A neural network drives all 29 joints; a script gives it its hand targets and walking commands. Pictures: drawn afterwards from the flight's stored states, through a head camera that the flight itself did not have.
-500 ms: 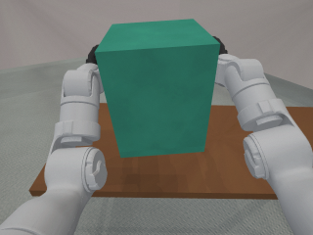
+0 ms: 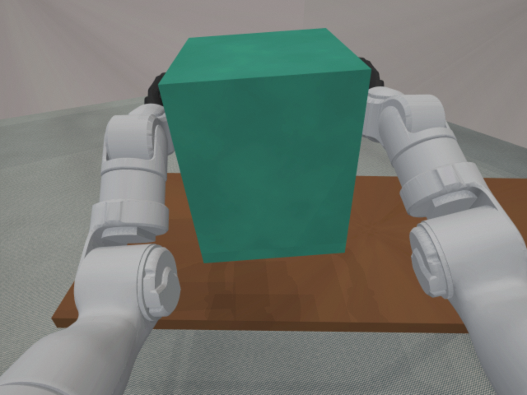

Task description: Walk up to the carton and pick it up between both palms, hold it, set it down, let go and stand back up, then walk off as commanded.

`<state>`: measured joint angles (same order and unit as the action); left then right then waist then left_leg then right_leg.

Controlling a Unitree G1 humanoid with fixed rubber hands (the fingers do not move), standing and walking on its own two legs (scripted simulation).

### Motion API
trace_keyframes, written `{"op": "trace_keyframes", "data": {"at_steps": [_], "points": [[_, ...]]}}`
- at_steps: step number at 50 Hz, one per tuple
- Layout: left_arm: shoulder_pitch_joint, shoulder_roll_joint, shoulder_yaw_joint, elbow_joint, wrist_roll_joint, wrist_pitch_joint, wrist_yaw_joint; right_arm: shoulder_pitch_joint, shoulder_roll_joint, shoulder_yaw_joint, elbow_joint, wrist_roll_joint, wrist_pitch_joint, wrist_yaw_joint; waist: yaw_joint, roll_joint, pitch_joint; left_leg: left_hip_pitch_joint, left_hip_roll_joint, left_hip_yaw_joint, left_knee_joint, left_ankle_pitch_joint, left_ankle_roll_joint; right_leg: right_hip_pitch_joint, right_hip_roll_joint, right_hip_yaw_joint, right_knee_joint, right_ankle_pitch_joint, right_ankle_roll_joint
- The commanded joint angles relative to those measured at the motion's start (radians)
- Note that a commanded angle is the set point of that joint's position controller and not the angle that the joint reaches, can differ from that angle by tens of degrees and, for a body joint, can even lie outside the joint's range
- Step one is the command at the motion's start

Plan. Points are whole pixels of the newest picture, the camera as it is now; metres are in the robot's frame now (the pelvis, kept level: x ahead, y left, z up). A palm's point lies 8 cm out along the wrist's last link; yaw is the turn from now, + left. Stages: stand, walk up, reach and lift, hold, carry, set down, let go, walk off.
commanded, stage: hold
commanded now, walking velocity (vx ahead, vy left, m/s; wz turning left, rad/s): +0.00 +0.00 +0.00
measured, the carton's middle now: (265, 143) +0.37 +0.01 +0.28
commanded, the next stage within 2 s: none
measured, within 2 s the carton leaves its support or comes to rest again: neither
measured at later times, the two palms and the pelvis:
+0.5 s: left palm (156, 121) +0.38 +0.16 +0.31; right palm (367, 107) +0.38 -0.14 +0.33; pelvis +0.00 +0.00 +0.00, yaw +0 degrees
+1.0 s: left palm (157, 123) +0.37 +0.15 +0.31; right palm (367, 108) +0.37 -0.14 +0.33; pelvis +0.00 +0.00 +0.00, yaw +0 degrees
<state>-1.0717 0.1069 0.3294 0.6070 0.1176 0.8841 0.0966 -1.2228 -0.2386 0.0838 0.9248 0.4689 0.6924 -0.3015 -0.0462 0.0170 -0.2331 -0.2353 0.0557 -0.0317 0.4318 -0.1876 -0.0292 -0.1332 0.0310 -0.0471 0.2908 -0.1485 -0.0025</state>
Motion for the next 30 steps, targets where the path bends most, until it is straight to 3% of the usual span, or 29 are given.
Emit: {"op": "trace_keyframes", "data": {"at_steps": [1, 2, 3, 4, 5, 6, 7, 8, 9, 11, 12, 13, 14, 15, 18, 21, 22, 23, 24, 25, 26, 27, 29, 30], "points": [[-0.934, -0.620, -0.271, -0.150, -0.166, -0.108, -0.147, -0.958, 0.736, 0.077, -0.377, 0.172, -0.046, 0.153, -0.009, 0.040, -0.366, 0.142, -0.096, -0.016, -0.050, 0.186, -0.028, 0.070, 0.070, 0.075, -0.028, 0.112, 0.043], [-0.910, -0.624, -0.275, -0.168, -0.157, -0.112, -0.150, -0.930, 0.738, 0.072, -0.375, 0.167, -0.054, 0.153, -0.001, 0.055, -0.376, 0.140, -0.098, -0.010, -0.047, 0.212, -0.032, 0.081, 0.067, 0.081, -0.024, 0.124, 0.041], [-0.932, -0.626, -0.291, -0.149, -0.171, -0.112, -0.152, -0.941, 0.737, 0.061, -0.366, 0.168, -0.050, 0.154, -0.021, 0.062, -0.362, 0.124, -0.101, -0.017, -0.042, 0.177, -0.030, 0.082, 0.063, 0.081, -0.022, 0.115, 0.038], [-0.930, -0.616, -0.272, -0.159, -0.167, -0.117, -0.156, -0.959, 0.756, 0.064, -0.375, 0.169, -0.049, 0.153, -0.013, 0.019, -0.369, 0.131, -0.096, -0.015, -0.043, 0.198, -0.023, 0.089, 0.067, 0.081, -0.025, 0.136, 0.041], [-0.927, -0.641, -0.287, -0.175, -0.174, -0.121, -0.152, -0.944, 0.747, 0.078, -0.393, 0.169, -0.053, 0.153, -0.011, 0.038, -0.413, 0.159, -0.099, -0.013, -0.030, 0.250, -0.035, 0.094, 0.073, 0.071, -0.021, 0.161, 0.039], [-0.917, -0.614, -0.263, -0.162, -0.166, -0.117, -0.150, -0.918, 0.745, 0.076, -0.382, 0.175, -0.044, 0.149, -0.010, 0.019, -0.395, 0.149, -0.102, -0.010, -0.031, 0.237, -0.029, 0.117, 0.069, 0.081, -0.024, 0.168, 0.041], [-0.902, -0.601, -0.239, -0.150, -0.146, -0.118, -0.150, -0.917, 0.753, 0.088, -0.379, 0.175, -0.045, 0.148, 0.010, 0.027, -0.389, 0.147, -0.107, -0.006, -0.035, 0.255, -0.025, 0.116, 0.065, 0.080, -0.021, 0.192, 0.046], [-0.918, -0.615, -0.271, -0.183, -0.174, -0.120, -0.150, -0.922, 0.744, 0.094, -0.405, 0.180, -0.046, 0.146, -0.010, 0.010, -0.436, 0.165, -0.103, -0.016, -0.023, 0.275, -0.032, 0.128, 0.070, 0.079, -0.017, 0.218, 0.044], [-0.938, -0.611, -0.262, -0.168, -0.163, -0.120, -0.154, -0.937, 0.753, 0.090, -0.380, 0.175, -0.046, 0.145, 0.008, 0.034, -0.412, 0.155, -0.106, -0.003, -0.031, 0.242, -0.027, 0.113, 0.066, 0.076, -0.012, 0.179, 0.046], [-0.942, -0.610, -0.270, -0.145, -0.171, -0.122, -0.153, -0.959, 0.742, 0.089, -0.392, 0.181, -0.055, 0.150, -0.004, 0.027, -0.403, 0.151, -0.105, -0.009, -0.035, 0.236, -0.026, 0.092, 0.065, 0.077, -0.021, 0.168, 0.042], [-0.950, -0.610, -0.272, -0.194, -0.177, -0.133, -0.148, -0.971, 0.795, 0.107, -0.434, 0.187, -0.061, 0.149, 0.012, 0.010, -0.457, 0.160, -0.105, -0.007, -0.023, 0.246, -0.021, 0.112, 0.069, 0.080, -0.019, 0.182, 0.046], [-0.925, -0.608, -0.255, -0.153, -0.169, -0.127, -0.144, -0.977, 0.771, 0.109, -0.455, 0.183, -0.064, 0.147, 0.027, 0.010, -0.434, 0.147, -0.111, 0.000, -0.023, 0.271, -0.018, 0.123, 0.066, 0.075, -0.016, 0.203, 0.050], [-0.912, -0.623, -0.281, -0.169, -0.173, -0.124, -0.146, -0.954, 0.755, 0.107, -0.453, 0.193, -0.057, 0.145, 0.000, 0.026, -0.446, 0.163, -0.111, -0.004, -0.019, 0.280, -0.028, 0.132, 0.064, 0.083, -0.014, 0.239, 0.047], [-0.917, -0.628, -0.271, -0.179, -0.161, -0.124, -0.147, -0.951, 0.770, 0.103, -0.419, 0.185, -0.059, 0.145, 0.012, 0.035, -0.430, 0.169, -0.105, -0.009, -0.021, 0.292, -0.032, 0.105, 0.072, 0.075, -0.017, 0.206, 0.046], [-0.920, -0.634, -0.299, -0.163, -0.192, -0.122, -0.149, -0.952, 0.729, 0.070, -0.430, 0.172, -0.061, 0.142, -0.029, 0.026, -0.417, 0.183, -0.103, -0.012, -0.024, 0.263, -0.033, 0.098, 0.070, 0.074, -0.028, 0.197, 0.044], [-0.935, -0.656, -0.318, -0.232, -0.194, -0.126, -0.147, -0.974, 0.762, 0.106, -0.497, 0.200, -0.058, 0.140, -0.019, 0.026, -0.485, 0.183, -0.101, -0.019, -0.014, 0.293, -0.030, 0.137, 0.073, 0.078, -0.012, 0.237, 0.044], [-0.922, -0.643, -0.297, -0.197, -0.180, -0.124, -0.143, -0.943, 0.758, 0.103, -0.437, 0.187, -0.051, 0.140, -0.002, 0.032, -0.422, 0.163, -0.102, -0.020, -0.017, 0.279, -0.028, 0.108, 0.068, 0.081, -0.023, 0.209, 0.045], [-0.952, -0.650, -0.317, -0.221, -0.184, -0.122, -0.145, -0.929, 0.754, 0.094, -0.417, 0.188, -0.043, 0.143, -0.012, 0.033, -0.421, 0.150, -0.104, -0.016, -0.028, 0.239, -0.026, 0.091, 0.066, 0.081, -0.018, 0.170, 0.044], [-0.928, -0.624, -0.279, -0.177, -0.174, -0.123, -0.145, -0.948, 0.762, 0.089, -0.412, 0.174, -0.040, 0.141, -0.014, 0.020, -0.383, 0.155, -0.102, -0.018, -0.029, 0.232, -0.018, 0.100, 0.062, 0.089, -0.033, 0.175, 0.043], [-0.934, -0.627, -0.281, -0.163, -0.174, -0.121, -0.149, -0.949, 0.750, 0.072, -0.399, 0.169, -0.046, 0.144, -0.013, 0.043, -0.368, 0.152, -0.103, -0.011, -0.035, 0.223, -0.030, 0.075, 0.061, 0.074, -0.021, 0.138, 0.044], [-0.903, -0.630, -0.279, -0.173, -0.162, -0.114, -0.154, -0.920, 0.740, 0.070, -0.393, 0.177, -0.047, 0.143, -0.019, 0.054, -0.369, 0.141, -0.100, -0.017, -0.036, 0.232, -0.030, 0.095, 0.066, 0.084, -0.026, 0.156, 0.041], [-0.902, -0.636, -0.281, -0.181, -0.160, -0.109, -0.154, -0.926, 0.746, 0.082, -0.399, 0.186, -0.045, 0.144, -0.006, 0.050, -0.392, 0.160, -0.101, -0.015, -0.034, 0.253, -0.031, 0.109, 0.067, 0.082, -0.030, 0.175, 0.037], [-0.923, -0.643, -0.314, -0.225, -0.181, -0.118, -0.150, -0.916, 0.743, 0.087, -0.418, 0.189, -0.048, 0.146, -0.032, 0.059, -0.422, 0.168, -0.099, -0.018, -0.024, 0.288, -0.037, 0.116, 0.071, 0.076, -0.013, 0.220, 0.042], [-0.945, -0.646, -0.324, -0.231, -0.183, -0.112, -0.147, -0.954, 0.732, 0.092, -0.431, 0.194, -0.052, 0.144, -0.018, 0.074, -0.444, 0.179, -0.101, -0.014, -0.012, 0.291, -0.044, 0.115, 0.068, 0.083, -0.015, 0.214, 0.041]]}}
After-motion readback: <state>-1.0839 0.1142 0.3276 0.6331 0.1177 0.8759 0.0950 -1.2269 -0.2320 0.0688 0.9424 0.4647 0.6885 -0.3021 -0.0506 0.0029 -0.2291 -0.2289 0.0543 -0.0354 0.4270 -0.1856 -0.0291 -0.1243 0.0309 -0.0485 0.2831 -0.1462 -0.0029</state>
